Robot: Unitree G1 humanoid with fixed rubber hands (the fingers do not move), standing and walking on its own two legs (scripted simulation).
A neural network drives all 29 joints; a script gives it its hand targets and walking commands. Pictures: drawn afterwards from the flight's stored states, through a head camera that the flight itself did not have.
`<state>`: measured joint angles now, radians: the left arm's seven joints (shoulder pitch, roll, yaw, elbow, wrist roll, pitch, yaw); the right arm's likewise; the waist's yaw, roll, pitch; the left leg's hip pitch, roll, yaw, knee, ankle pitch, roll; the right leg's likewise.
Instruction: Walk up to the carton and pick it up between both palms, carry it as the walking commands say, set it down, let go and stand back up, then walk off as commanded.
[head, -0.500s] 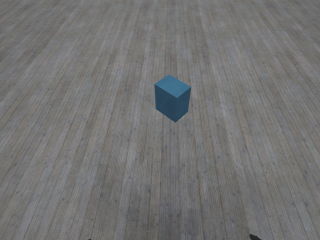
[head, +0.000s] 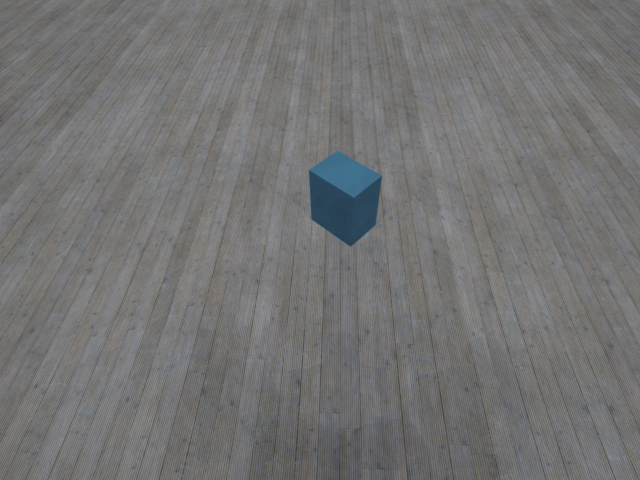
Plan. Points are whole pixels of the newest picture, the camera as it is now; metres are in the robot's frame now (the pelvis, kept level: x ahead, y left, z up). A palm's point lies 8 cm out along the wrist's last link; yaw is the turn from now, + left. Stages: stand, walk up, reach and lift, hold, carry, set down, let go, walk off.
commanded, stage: walk up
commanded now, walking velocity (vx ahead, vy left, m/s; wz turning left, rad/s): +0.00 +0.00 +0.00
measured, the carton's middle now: (344, 199) +1.19 -0.09 -0.64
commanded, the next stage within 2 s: none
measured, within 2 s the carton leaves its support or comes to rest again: neither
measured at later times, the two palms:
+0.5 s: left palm out of the picture +0.04 +0.22 -0.13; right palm out of the picture +0.05 -0.32 -0.15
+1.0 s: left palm (179, 378) +0.29 +0.25 -0.14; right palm (502, 353) +0.31 -0.27 -0.13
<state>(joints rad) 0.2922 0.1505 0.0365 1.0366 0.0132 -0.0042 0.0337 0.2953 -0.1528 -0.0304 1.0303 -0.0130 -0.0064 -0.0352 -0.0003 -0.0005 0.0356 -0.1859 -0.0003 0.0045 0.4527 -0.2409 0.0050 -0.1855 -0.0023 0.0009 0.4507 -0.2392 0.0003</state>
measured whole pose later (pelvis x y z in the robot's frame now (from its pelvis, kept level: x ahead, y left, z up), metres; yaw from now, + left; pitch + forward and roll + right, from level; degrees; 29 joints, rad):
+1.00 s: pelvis +0.26 -0.01 -0.02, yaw -5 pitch -3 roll +1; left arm 0.42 0.28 0.01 0.81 0.05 -0.04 -0.03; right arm 0.31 -0.22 -0.03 0.80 -0.03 -0.06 -0.01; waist 0.02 -0.04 0.07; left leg -0.31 0.00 0.10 0.59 -0.24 0.06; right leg -0.44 -0.05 0.00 1.16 -0.44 0.00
